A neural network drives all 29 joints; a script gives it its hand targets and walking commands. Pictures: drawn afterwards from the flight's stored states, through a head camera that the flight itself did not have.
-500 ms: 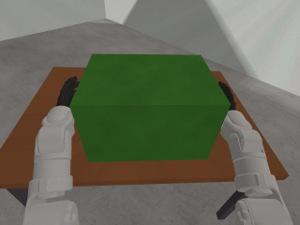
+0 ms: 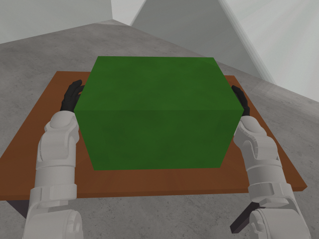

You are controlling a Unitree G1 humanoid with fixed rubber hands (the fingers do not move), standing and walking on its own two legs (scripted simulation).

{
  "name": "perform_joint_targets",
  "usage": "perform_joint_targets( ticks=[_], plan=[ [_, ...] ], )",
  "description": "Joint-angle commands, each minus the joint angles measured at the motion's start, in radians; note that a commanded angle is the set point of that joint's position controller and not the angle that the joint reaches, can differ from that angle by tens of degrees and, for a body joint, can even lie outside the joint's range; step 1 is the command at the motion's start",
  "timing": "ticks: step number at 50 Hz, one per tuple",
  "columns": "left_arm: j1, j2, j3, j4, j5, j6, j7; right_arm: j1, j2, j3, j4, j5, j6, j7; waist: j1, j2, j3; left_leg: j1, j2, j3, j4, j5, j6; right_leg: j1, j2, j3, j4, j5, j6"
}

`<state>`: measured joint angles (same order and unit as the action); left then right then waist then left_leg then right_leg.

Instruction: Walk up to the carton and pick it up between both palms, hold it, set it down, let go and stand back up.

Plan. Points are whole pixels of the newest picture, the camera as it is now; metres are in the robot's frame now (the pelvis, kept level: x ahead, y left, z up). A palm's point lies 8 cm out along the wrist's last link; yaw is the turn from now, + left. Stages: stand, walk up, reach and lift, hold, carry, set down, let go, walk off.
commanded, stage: hold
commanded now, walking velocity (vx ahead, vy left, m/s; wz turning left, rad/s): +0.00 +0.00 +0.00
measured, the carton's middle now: (157, 110) +0.39 +0.00 +0.15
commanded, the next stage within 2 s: none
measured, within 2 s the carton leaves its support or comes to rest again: neither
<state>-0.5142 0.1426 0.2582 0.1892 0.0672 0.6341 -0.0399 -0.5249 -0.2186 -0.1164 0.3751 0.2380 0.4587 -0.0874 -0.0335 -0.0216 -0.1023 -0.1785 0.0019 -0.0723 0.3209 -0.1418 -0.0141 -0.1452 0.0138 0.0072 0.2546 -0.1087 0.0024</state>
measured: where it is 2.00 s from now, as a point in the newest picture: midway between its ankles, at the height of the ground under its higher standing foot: outside the picture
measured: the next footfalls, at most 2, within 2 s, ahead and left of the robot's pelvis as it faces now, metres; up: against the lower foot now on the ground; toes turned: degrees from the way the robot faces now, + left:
none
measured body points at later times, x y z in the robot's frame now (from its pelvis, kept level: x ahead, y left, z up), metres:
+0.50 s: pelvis +0.00 +0.00 +0.00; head -0.04 +0.01 +0.45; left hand +0.37 +0.20 +0.17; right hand +0.37 -0.21 +0.16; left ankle +0.02 +0.13 -0.75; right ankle +0.02 -0.12 -0.75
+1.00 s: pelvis +0.00 +0.00 +0.00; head -0.04 +0.02 +0.45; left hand +0.37 +0.21 +0.17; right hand +0.37 -0.21 +0.17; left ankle +0.02 +0.13 -0.75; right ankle +0.02 -0.12 -0.75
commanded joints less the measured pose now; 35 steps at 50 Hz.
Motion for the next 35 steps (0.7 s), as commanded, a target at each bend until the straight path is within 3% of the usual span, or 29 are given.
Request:
perform_joint_targets(
  ticks=[1, 4, 5, 6, 7, 10, 13, 14, 17, 19, 22, 24, 26, 27, 28, 30, 35],
  plan=[
    [-0.663, -0.523, -0.472, -0.230, -0.149, -0.056, -0.126, -0.874, 0.532, 0.424, -0.398, 0.125, -0.078, 0.152, 0.002, 0.050, -0.409, 0.113, -0.050, 0.046, -0.025, 0.192, -0.017, 0.160, 0.038, -0.023, -0.005, 0.157, -0.005],
    [-0.658, -0.538, -0.509, -0.300, -0.170, -0.061, -0.120, -0.831, 0.518, 0.433, -0.424, 0.132, -0.079, 0.152, -0.017, 0.072, -0.472, 0.162, -0.044, 0.037, -0.001, 0.289, -0.040, 0.187, 0.047, -0.023, 0.013, 0.242, -0.010],
    [-0.686, -0.531, -0.512, -0.328, -0.185, -0.067, -0.118, -0.862, 0.528, 0.445, -0.458, 0.143, -0.079, 0.151, -0.007, 0.058, -0.505, 0.154, -0.050, 0.040, 0.007, 0.285, -0.035, 0.190, 0.046, -0.024, 0.014, 0.234, -0.005],
    [-0.694, -0.530, -0.528, -0.345, -0.197, -0.071, -0.114, -0.855, 0.530, 0.446, -0.468, 0.144, -0.078, 0.151, -0.021, 0.050, -0.524, 0.161, -0.048, 0.038, 0.003, 0.272, -0.033, 0.185, 0.046, -0.024, 0.016, 0.241, 0.000],
    [-0.674, -0.529, -0.517, -0.323, -0.185, -0.065, -0.112, -0.858, 0.525, 0.448, -0.473, 0.136, -0.078, 0.152, -0.003, 0.056, -0.498, 0.154, -0.048, 0.039, -0.001, 0.273, -0.032, 0.183, 0.047, -0.025, 0.015, 0.235, -0.004],
    [-0.642, -0.528, -0.489, -0.279, -0.154, -0.047, -0.121, -0.837, 0.509, 0.429, -0.411, 0.123, -0.070, 0.158, -0.006, 0.048, -0.429, 0.142, -0.038, 0.042, -0.021, 0.230, -0.031, 0.163, 0.044, -0.025, -0.002, 0.183, -0.007],
    [-0.679, -0.540, -0.527, -0.344, -0.190, -0.062, -0.120, -0.858, 0.535, 0.454, -0.474, 0.139, -0.079, 0.153, -0.012, 0.045, -0.508, 0.140, -0.048, 0.045, -0.005, 0.266, -0.028, 0.203, 0.043, -0.018, 0.018, 0.262, 0.002],
    [-0.679, -0.543, -0.538, -0.344, -0.194, -0.062, -0.115, -0.871, 0.529, 0.457, -0.498, 0.147, -0.083, 0.155, -0.006, 0.069, -0.519, 0.150, -0.047, 0.041, 0.000, 0.277, -0.035, 0.197, 0.045, -0.021, 0.020, 0.248, -0.004],
    [-0.651, -0.525, -0.470, -0.223, -0.151, -0.045, -0.125, -0.886, 0.533, 0.434, -0.422, 0.112, -0.072, 0.154, 0.012, 0.016, -0.412, 0.093, -0.050, 0.053, -0.033, 0.164, -0.004, 0.178, 0.033, -0.015, -0.005, 0.172, -0.002],
    [-0.644, -0.521, -0.464, -0.246, -0.145, -0.047, -0.130, -0.868, 0.547, 0.445, -0.417, 0.123, -0.074, 0.149, 0.017, 0.020, -0.448, 0.094, -0.051, 0.055, -0.035, 0.187, -0.003, 0.220, 0.034, -0.010, 0.011, 0.218, 0.002],
    [-0.654, -0.528, -0.493, -0.304, -0.174, -0.051, -0.128, -0.881, 0.545, 0.460, -0.473, 0.145, -0.079, 0.146, 0.006, 0.023, -0.508, 0.128, -0.053, 0.050, -0.002, 0.275, -0.017, 0.236, 0.043, -0.017, 0.023, 0.289, 0.007],
    [-0.672, -0.510, -0.473, -0.285, -0.161, -0.055, -0.129, -0.846, 0.537, 0.441, -0.411, 0.131, -0.064, 0.142, -0.003, 0.020, -0.460, 0.119, -0.056, 0.052, -0.017, 0.226, -0.017, 0.210, 0.037, -0.016, 0.012, 0.242, 0.007],
    [-0.680, -0.525, -0.485, -0.285, -0.168, -0.054, -0.132, -0.868, 0.545, 0.432, -0.431, 0.122, -0.073, 0.150, -0.008, 0.040, -0.462, 0.097, -0.054, 0.051, -0.031, 0.172, -0.013, 0.199, 0.032, -0.016, 0.007, 0.197, 0.003],
    [-0.663, -0.511, -0.468, -0.261, -0.159, -0.052, -0.133, -0.868, 0.546, 0.439, -0.424, 0.119, -0.070, 0.150, 0.005, 0.020, -0.444, 0.094, -0.054, 0.053, -0.028, 0.186, -0.006, 0.208, 0.034, -0.018, 0.008, 0.216, 0.005],
    [-0.668, -0.517, -0.478, -0.285, -0.159, -0.055, -0.133, -0.850, 0.549, 0.439, -0.426, 0.119, -0.070, 0.147, -0.007, 0.029, -0.459, 0.103, -0.053, 0.051, -0.024, 0.204, -0.012, 0.217, 0.034, -0.017, 0.016, 0.243, 0.007],
    [-0.695, -0.518, -0.475, -0.246, -0.161, -0.057, -0.134, -0.889, 0.556, 0.436, -0.421, 0.113, -0.072, 0.147, 0.005, 0.031, -0.441, 0.086, -0.056, 0.053, -0.032, 0.157, -0.008, 0.193, 0.030, -0.017, 0.005, 0.185, 0.008],
    [-0.659, -0.545, -0.485, -0.232, -0.165, -0.057, -0.130, -0.868, 0.535, 0.425, -0.419, 0.115, -0.080, 0.147, -0.011, 0.035, -0.458, 0.130, -0.048, 0.047, -0.024, 0.196, -0.018, 0.191, 0.038, -0.018, 0.006, 0.208, -0.002]
  ],
)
